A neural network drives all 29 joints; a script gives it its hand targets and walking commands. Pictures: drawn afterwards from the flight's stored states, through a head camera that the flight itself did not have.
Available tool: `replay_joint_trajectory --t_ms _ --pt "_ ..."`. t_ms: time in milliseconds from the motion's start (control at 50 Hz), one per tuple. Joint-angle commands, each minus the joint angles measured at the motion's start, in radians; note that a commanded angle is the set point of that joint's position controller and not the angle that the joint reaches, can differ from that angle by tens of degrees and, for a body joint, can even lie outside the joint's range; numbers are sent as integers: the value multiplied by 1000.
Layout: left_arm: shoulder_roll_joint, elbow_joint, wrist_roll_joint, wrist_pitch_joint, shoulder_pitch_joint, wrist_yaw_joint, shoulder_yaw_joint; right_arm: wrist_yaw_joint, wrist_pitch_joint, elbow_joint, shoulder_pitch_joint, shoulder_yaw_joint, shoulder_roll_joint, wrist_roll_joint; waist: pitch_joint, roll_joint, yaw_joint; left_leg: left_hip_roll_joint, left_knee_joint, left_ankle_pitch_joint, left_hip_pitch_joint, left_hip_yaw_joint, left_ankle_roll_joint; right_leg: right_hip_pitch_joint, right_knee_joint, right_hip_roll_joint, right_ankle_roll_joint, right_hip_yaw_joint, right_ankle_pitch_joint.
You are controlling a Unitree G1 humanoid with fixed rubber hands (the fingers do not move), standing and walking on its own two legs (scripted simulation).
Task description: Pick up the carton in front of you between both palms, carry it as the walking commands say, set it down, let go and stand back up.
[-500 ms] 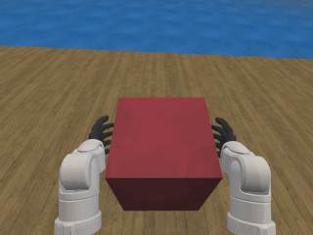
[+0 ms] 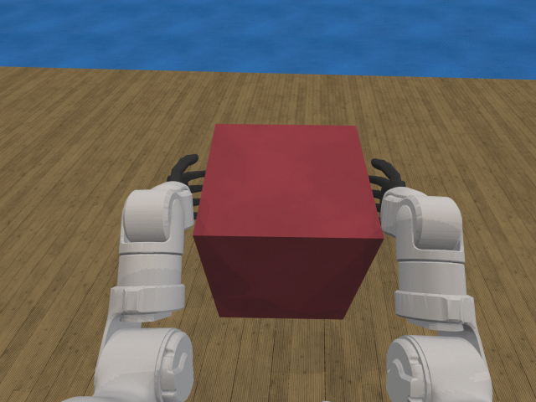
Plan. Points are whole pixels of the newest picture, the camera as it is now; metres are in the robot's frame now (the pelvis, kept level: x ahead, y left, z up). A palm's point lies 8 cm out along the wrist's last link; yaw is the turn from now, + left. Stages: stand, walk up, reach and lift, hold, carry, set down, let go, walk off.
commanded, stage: carry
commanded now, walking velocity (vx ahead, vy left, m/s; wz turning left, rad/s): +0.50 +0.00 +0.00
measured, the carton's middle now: (283, 227) +0.38 +0.00 +0.05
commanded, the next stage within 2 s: none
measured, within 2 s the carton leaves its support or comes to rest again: neither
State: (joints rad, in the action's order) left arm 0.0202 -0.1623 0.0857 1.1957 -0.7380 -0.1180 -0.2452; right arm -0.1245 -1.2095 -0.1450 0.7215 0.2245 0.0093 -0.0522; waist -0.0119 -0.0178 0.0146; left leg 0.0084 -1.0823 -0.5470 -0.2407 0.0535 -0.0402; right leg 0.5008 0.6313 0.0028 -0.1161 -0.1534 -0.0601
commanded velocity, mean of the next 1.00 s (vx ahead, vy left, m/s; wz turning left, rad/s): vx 0.50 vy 0.00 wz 0.00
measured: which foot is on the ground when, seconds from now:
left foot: up 0.00-0.38, down 0.40-0.86, up 0.88-1.00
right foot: down 0.00-0.40, up 0.42-0.86, down 0.88-1.00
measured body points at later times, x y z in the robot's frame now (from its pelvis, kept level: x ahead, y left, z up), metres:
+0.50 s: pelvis +0.35 +0.01 -0.04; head +0.39 +0.01 +0.41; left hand +0.74 +0.14 +0.07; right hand +0.71 -0.17 +0.07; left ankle +0.40 +0.04 -0.76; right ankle +0.19 -0.09 -0.64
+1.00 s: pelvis +0.68 -0.03 -0.08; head +0.70 -0.04 +0.37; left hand +1.05 +0.12 +0.02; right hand +1.05 -0.18 +0.02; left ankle +0.55 +0.08 -0.69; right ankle +0.73 -0.07 -0.80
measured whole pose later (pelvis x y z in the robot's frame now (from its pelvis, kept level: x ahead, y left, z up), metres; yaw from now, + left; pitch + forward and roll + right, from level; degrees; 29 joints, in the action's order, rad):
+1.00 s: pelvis +0.68 -0.03 -0.08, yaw -1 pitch +4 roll +1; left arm 0.02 -0.15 0.08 1.19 -0.66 -0.12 -0.22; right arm -0.13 -1.19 -0.18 0.68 0.21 0.01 -0.03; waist 0.03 0.01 0.03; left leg 0.05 -1.33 -0.51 -0.46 0.00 -0.06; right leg 0.46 0.62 0.08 -0.15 -0.12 -0.12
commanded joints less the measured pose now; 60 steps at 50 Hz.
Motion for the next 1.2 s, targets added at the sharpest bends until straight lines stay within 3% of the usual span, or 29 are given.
replay_joint_trajectory --t_ms 0,20,40,160,220,280,320,340,360,380,400,420,440,460,500,520,640,760,800,840,860,880,900,920,940,980,1020,1120,1180 --pt "1108 95 -443 -2 -654 257 613 220 19 138 745 -654 -1155 414 509 204 58 4 -288 55 -494 -74 -18 -778 -167 -320 -121 537 324" --pt "1138 149 -467 -8 -699 259 638 212 26 173 759 -663 -1168 420 496 127 49 -19 -217 107 -488 -73 -12 -734 -174 -303 -95 475 360" --pt "1162 200 -490 -14 -735 258 664 204 32 200 758 -669 -1181 423 495 112 42 -35 -150 146 -466 -70 -9 -701 -183 -286 -83 428 388" --pt "1123 343 -510 -34 -644 240 744 161 64 278 589 -710 -1136 375 556 130 58 -23 112 294 -514 1 1 -781 -126 -222 -70 278 681" --pt "1070 366 -503 -40 -603 243 774 161 69 322 571 -733 -1081 359 512 114 81 26 360 492 -479 70 -1 -780 -99 -133 -48 199 698" --pt "1020 325 -491 -37 -551 245 784 173 54 317 548 -737 -1015 344 459 127 93 65 614 692 -331 108 -24 -723 -62 -95 -36 143 626" --pt "997 270 -477 -32 -523 247 778 187 38 280 527 -722 -976 335 474 138 41 71 697 812 -81 102 -57 -617 51 -93 -4 113 622" --pt "988 240 -472 -29 -528 249 774 195 32 252 517 -709 -958 329 499 114 -14 46 737 870 72 98 -61 -550 177 -85 20 77 567" --pt "979 212 -468 -27 -544 251 768 204 25 226 512 -690 -937 321 501 63 -54 -36 708 909 223 50 -50 -420 311 -65 33 78 374" --pt "972 186 -463 -23 -558 251 755 214 16 193 503 -664 -912 320 503 -60 -44 -190 561 1243 395 -93 -26 -203 458 -9 34 78 -152" --pt "974 147 -456 -5 -575 248 741 215 13 129 515 -624 -881 310 591 -269 -78 -387 479 1358 644 -444 -231 86 750 106 88 139 -549" --pt "971 115 -449 6 -568 241 726 218 6 85 482 -610 -895 321 623 -235 -83 -393 489 1147 680 -503 -271 190 818 63 69 184 -560" --pt "993 125 -452 5 -587 235 709 227 12 77 509 -618 -930 343 637 -220 -96 -396 588 697 649 -595 -341 294 859 36 63 207 -520" --pt "1015 152 -453 0 -645 231 701 240 16 98 570 -634 -1014 382 557 -75 -83 -338 646 579 506 -556 -296 290 774 -1 59 207 -439" --pt "1073 168 -437 -15 -681 218 685 260 24 166 725 -679 -1122 449 477 4 -54 -279 664 727 326 -417 -234 211 616 -26 65 190 -356" --pt "1088 175 -428 -23 -668 210 681 264 29 188 761 -699 -1158 479 474 5 -50 -264 674 725 286 -378 -208 179 557 -30 72 181 -336" --pt "1089 197 -377 -45 -567 170 688 262 47 233 703 -710 -1162 502 504 -85 -89 -181 602 1163 417 -190 -123 254 293 -8 82 103 -99" --pt "1011 234 -368 -30 -559 164 710 258 45 214 631 -715 -1090 487 442 -88 -133 -78 523 1089 421 -83 -96 104 -132 71 51 9 229" --pt "978 201 -358 -19 -537 173 692 259 41 165 602 -707 -1072 474 444 -101 -90 -87 420 1088 350 -64 -76 -80 -215 79 26 8 314" --pt "952 160 -347 -10 -518 187 665 262 38 116 596 -696 -1062 459 493 -60 11 -82 156 998 203 -6 -41 -383 -277 23 5 36 379" --pt "936 134 -345 -6 -509 198 648 262 37 96 615 -684 -1052 451 516 42 30 -43 -25 572 -17 1 -33 -587 -162 -122 4 174 631" --pt "912 89 -339 -3 -528 203 628 261 27 55 628 -675 -1068 448 586 222 23 68 -251 -64 -338 -46 7 -873 13 -366 -135 507 984" --pt "925 37 -348 0 -497 209 616 253 20 30 622 -649 -1049 435 623 243 58 68 -368 -102 -464 -94 0 -944 2 -387 -202 599 826" --pt "951 42 -369 -7 -515 218 614 246 19 38 639 -644 -1075 426 652 238 76 49 -443 -70 -576 -112 -7 -932 -93 -409 -272 719 322" --pt "1022 67 -410 -13 -566 230 638 240 24 67 670 -633 -1085 416 595 130 59 9 -375 2 -583 -112 -16 -785 -168 -341 -232 706 63" --pt "1127 154 -493 -23 -726 248 694 224 40 118 706 -621 -1115 404 487 18 18 -23 -208 103 -477 -96 -12 -536 -220 -275 -152 557 108" --pt "1178 198 -542 -37 -776 254 722 206 52 143 689 -625 -1134 390 469 40 16 -35 -102 144 -419 -74 -2 -451 -244 -243 -117 478 142" --pt "1167 215 -539 -56 -671 255 730 173 78 171 583 -656 -1122 351 516 118 51 -35 95 357 -546 -22 3 -655 -149 -188 -59 341 630" --pt "1134 234 -533 -62 -640 256 742 165 85 213 581 -682 -1093 342 495 113 75 2 266 488 -538 24 -5 -700 -124 -128 -35 281 677"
